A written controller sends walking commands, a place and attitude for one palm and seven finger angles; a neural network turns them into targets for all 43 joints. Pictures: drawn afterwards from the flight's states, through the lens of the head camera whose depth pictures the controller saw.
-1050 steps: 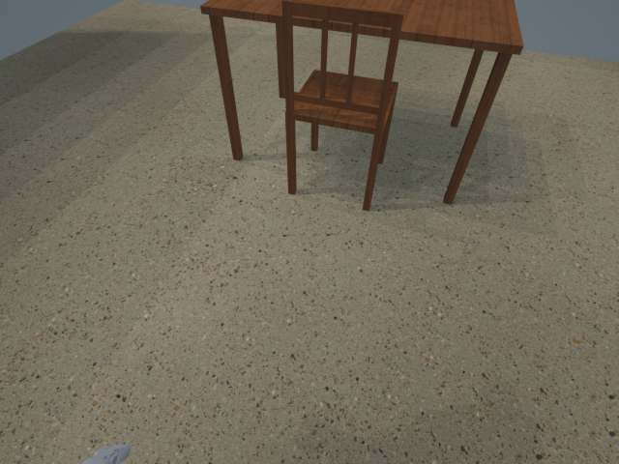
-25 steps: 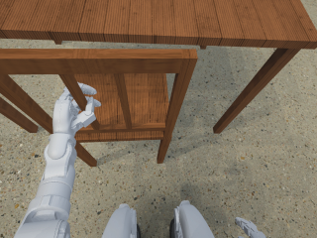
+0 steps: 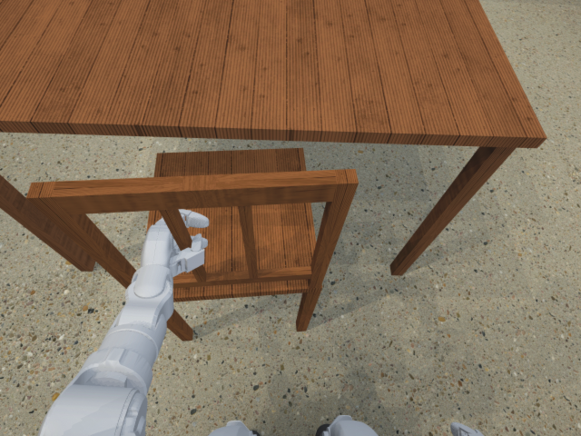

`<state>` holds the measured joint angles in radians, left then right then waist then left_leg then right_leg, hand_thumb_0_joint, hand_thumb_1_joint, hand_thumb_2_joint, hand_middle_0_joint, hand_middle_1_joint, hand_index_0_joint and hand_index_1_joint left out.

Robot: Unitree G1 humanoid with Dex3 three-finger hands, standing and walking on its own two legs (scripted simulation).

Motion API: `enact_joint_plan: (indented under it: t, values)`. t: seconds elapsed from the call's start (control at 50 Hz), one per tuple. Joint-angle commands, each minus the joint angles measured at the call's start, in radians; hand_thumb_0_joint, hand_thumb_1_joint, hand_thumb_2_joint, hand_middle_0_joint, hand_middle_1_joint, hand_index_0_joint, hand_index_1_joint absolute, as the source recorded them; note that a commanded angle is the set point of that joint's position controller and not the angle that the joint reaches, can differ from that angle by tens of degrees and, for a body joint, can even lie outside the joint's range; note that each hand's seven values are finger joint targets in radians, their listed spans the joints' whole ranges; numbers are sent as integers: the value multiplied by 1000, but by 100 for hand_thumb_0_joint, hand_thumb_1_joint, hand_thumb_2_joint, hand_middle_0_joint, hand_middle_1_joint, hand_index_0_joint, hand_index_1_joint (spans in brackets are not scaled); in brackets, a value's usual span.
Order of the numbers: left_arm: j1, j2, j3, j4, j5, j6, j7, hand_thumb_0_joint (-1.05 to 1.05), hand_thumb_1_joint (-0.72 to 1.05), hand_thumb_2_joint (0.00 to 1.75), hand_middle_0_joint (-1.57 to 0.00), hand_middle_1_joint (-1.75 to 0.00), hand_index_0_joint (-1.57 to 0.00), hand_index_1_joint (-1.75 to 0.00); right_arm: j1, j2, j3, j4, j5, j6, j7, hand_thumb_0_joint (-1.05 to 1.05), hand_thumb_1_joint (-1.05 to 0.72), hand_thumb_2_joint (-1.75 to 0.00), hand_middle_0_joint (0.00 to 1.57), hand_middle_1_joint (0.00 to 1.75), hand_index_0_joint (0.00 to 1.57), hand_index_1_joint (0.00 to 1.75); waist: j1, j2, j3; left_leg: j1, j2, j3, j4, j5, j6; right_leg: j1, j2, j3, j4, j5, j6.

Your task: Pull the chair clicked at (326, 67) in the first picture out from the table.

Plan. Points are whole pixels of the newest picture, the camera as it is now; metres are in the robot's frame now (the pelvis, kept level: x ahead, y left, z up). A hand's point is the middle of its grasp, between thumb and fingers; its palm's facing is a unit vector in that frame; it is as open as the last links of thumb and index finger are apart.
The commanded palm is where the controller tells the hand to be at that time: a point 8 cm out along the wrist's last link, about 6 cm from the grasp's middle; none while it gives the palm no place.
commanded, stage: step backward, pulling the chair out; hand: left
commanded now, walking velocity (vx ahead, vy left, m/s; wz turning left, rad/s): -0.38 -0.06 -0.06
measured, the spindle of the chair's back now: (187, 247) +0.40 +0.17 -0.08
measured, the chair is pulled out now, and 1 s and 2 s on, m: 0.05 0.18 0.28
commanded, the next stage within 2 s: none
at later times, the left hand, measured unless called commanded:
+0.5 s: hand (211, 303) +0.30 +0.11 -0.06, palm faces +0.03 -0.99 -0.15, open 4.9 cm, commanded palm +0.29 +0.17 -0.05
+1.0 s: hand (206, 339) +0.25 +0.12 -0.06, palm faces +0.05 -0.98 -0.19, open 5.0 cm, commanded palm +0.25 +0.17 -0.05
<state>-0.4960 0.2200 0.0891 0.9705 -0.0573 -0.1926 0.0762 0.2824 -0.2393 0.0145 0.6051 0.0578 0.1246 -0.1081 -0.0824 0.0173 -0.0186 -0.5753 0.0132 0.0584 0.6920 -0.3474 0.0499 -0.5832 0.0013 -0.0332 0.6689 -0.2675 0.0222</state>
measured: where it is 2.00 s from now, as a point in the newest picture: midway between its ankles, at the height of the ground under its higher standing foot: outside the picture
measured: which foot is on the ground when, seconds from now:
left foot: down 0.00-0.96, up 0.98-1.00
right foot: down 0.00-1.00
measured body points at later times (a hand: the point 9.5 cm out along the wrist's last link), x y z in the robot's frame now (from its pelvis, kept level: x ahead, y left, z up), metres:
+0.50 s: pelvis -0.06 -0.01 +0.01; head +0.02 -0.02 +0.45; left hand +0.30 +0.17 -0.04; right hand +0.00 -0.29 -0.12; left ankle -0.01 +0.08 -0.72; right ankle +0.00 -0.13 -0.72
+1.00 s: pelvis -0.10 -0.01 +0.00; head -0.04 -0.03 +0.44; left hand +0.25 +0.17 -0.04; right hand -0.03 -0.27 -0.14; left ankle -0.03 +0.08 -0.71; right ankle +0.00 -0.13 -0.72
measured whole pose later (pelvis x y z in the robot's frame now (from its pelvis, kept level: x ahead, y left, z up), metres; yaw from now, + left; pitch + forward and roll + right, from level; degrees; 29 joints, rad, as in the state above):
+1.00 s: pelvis -0.10 -0.01 +0.00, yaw -2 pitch +2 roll +1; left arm -0.46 0.17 0.06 1.08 -0.07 -0.25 0.12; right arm 0.25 -0.24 0.01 0.75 0.06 -0.03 -0.12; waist -0.05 0.01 0.10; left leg -0.51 -0.01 0.09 0.74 -0.41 0.01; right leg -0.52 -0.03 0.00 0.65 -0.17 0.00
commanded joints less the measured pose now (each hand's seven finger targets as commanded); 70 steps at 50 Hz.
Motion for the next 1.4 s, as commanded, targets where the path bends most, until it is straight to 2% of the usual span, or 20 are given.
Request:
enact_joint_plan:
  t: [0.0,0.08,0.16,0.24,0.56,0.66,0.76,0.82,0.88,0.92,0.96,1.0,1.04,1.08,1.1,1.14,1.18,1.26,1.34,1.38]
  values:
    - [-274,154,-8,-125,46,-69,5,0,90,90,-50,-145,-50,-145,92,-145,-71,-33,-14,-29,-11,0,-90,-90,20,30,20,30,11,168,-395,414,202,-167,-98,800,-14,192,-64,67,-33,284,-24]
    - [-225,167,5,-128,44,-85,5,0,90,90,-50,-145,-50,-145,65,-152,-72,-32,-20,-40,-9,0,-90,-90,20,30,20,30,27,175,-359,388,218,-167,-140,739,-13,255,-70,76,-56,312,-35]
    - [-182,179,9,-159,41,-89,8,0,90,90,-50,-145,-50,-145,66,-153,-75,-32,-17,-35,-13,0,-90,-90,20,30,20,30,22,86,-395,374,200,-128,-116,698,-40,336,-113,118,-82,580,-48]
    - [-168,189,9,-157,33,-87,15,0,90,90,-50,-145,-50,-145,53,-156,-79,-23,-7,-41,-22,0,-90,-90,20,30,20,30,19,31,-412,333,171,-97,-124,505,-54,376,-149,154,-103,647,-60]
    - [-261,165,-50,-86,23,-106,44,0,90,90,-50,-145,-50,-145,9,-159,-60,31,11,-133,-36,0,-90,-90,20,30,20,30,31,1,-239,291,128,-111,-218,-26,-21,180,-133,158,-263,-77,-35]
    - [-277,131,-77,-95,21,-110,46,0,90,90,-50,-145,-50,-145,-2,-162,-49,28,9,-166,-40,0,-90,-90,20,30,20,30,45,71,-217,218,181,-154,-295,-75,6,207,-85,110,-127,-108,-32]
    - [-284,136,-66,-108,23,-110,45,0,90,90,-50,-145,-50,-145,-4,-157,-48,37,2,-177,-43,0,-90,-90,20,30,20,30,51,55,-241,206,199,-150,-257,48,10,248,-87,115,-47,14,-38]
    - [-281,144,-61,-93,28,-102,46,0,90,90,-50,-145,-50,-145,-14,-157,-46,31,-2,-177,-39,0,-90,-90,20,30,20,30,55,75,-190,112,190,-154,-258,-97,4,242,-103,142,-36,-83,-55]
    - [-274,182,-32,-91,30,-104,55,0,90,90,-50,-145,-50,-145,8,-156,-54,32,-2,-188,-38,0,-90,-90,20,30,20,30,55,-74,-168,106,111,-128,-133,-244,-17,171,-166,270,-185,-234,-92]
    - [-256,176,-36,-59,35,-106,60,0,90,90,-50,-145,-50,-145,44,-149,-60,57,-4,-193,-27,0,-90,-90,20,30,20,30,45,-192,-205,231,27,-84,48,-191,-54,105,-279,394,-390,-290,-126]
    - [-254,180,-29,-41,42,-98,60,0,90,90,-50,-145,-50,-145,35,-143,-59,74,-6,-195,-14,0,-90,-90,20,30,20,30,47,-217,-244,258,-4,-89,154,-144,-67,165,-343,393,-415,-144,-152]
    - [-248,184,-17,-32,46,-93,56,0,90,90,-50,-145,-50,-145,35,-146,-55,90,-5,-200,-10,0,-90,-90,20,30,20,30,35,-206,-278,250,3,-111,97,-123,-68,255,-337,330,-338,111,-149]
    - [-281,167,-33,-57,44,-96,50,0,90,90,-50,-145,-50,-145,26,-153,-49,103,-4,-203,-11,0,-90,-90,20,30,20,30,19,-138,-264,277,28,-131,-97,-42,-56,259,-272,233,-256,158,-98]
    - [-277,165,-32,-63,50,-99,52,0,90,90,-50,-145,-50,-145,-5,-192,-57,85,-13,-200,-24,0,-90,-90,20,30,20,30,36,83,-197,205,142,-254,-261,154,-7,252,-116,100,-87,139,-23]
    - [-281,146,-34,-76,51,-98,51,0,90,90,-50,-145,-50,-145,-7,-175,-55,74,-14,-196,-25,0,-90,-90,20,30,20,30,53,130,-217,185,204,-286,-257,322,17,282,-78,65,17,180,-13]
    - [-317,66,-94,-124,37,-93,30,0,90,90,-50,-145,-50,-145,-10,-149,-58,45,-15,-185,-9,0,-90,-90,20,30,20,30,56,106,-283,229,273,-267,-277,280,38,305,-62,59,72,0,-22]
    - [-364,61,-94,-155,42,-91,27,0,90,90,-50,-145,-50,-145,-29,-142,-55,34,-28,-181,-18,0,-90,-90,20,30,20,30,51,158,-231,207,293,-290,-276,318,55,273,-53,61,118,-56,-25]
    - [-310,79,-69,-129,66,-100,21,0,90,90,-50,-145,-50,-145,20,-147,-75,61,-41,-176,-1,0,-90,-90,20,30,20,30,36,100,-296,378,271,-220,-103,760,13,327,-89,89,-23,326,-41]
    - [-277,143,-28,-133,60,-109,21,0,90,90,-50,-145,-50,-145,10,-143,-83,53,-35,-160,-6,0,-90,-90,20,30,20,30,27,49,-332,274,197,-156,-91,480,-42,432,-143,152,-63,556,-61]
    - [-221,185,-5,-123,55,-110,27,0,90,90,-50,-145,-50,-145,13,-138,-84,50,-30,-154,-13,0,-90,-90,20,30,20,30,28,-28,-378,257,101,-98,2,221,-78,453,-247,255,-148,618,-104]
